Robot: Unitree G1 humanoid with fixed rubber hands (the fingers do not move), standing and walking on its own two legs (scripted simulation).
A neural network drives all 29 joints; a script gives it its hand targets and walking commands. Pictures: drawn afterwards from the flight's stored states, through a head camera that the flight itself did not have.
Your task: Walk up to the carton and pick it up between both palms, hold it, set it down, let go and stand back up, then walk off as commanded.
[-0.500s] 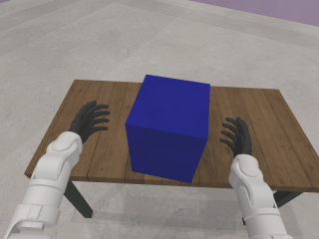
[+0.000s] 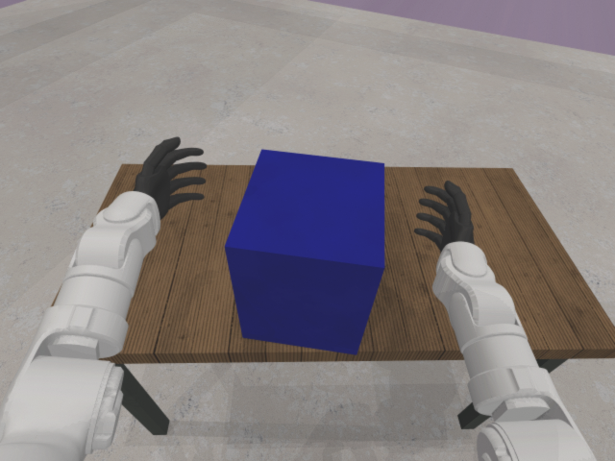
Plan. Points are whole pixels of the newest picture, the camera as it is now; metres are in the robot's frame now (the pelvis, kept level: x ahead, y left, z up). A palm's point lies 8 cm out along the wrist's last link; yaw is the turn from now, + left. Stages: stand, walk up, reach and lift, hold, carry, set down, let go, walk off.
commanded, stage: reach and lift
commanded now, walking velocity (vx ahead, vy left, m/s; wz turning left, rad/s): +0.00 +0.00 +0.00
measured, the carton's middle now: (310, 254) +0.44 -0.01 -0.01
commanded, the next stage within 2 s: none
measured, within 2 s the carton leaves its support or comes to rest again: neither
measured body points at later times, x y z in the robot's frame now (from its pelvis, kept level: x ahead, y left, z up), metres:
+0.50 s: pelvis +0.01 +0.00 +0.00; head +0.03 +0.02 +0.45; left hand +0.48 +0.17 +0.15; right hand +0.42 -0.20 +0.11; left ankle +0.01 +0.12 -0.74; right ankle -0.01 -0.17 -0.74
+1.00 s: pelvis +0.00 +0.01 -0.01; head +0.07 +0.03 +0.44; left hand +0.46 +0.16 +0.05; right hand +0.41 -0.19 +0.04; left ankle +0.02 +0.12 -0.74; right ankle -0.01 -0.17 -0.74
